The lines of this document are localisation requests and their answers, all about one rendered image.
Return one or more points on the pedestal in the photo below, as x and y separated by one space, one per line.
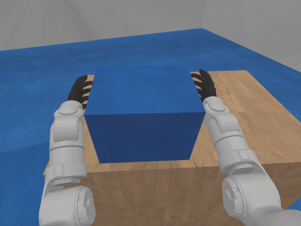
189 192

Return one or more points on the robot left forearm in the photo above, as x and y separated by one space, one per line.
66 146

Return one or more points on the carton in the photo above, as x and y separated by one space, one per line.
137 113

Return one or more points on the robot right upper arm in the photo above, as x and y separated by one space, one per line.
254 200

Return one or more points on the robot right forearm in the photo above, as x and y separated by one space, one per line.
234 155

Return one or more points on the robot left upper arm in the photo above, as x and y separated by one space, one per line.
72 206

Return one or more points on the robot right hand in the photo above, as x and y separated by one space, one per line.
207 85

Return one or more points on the robot left hand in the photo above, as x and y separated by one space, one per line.
77 90

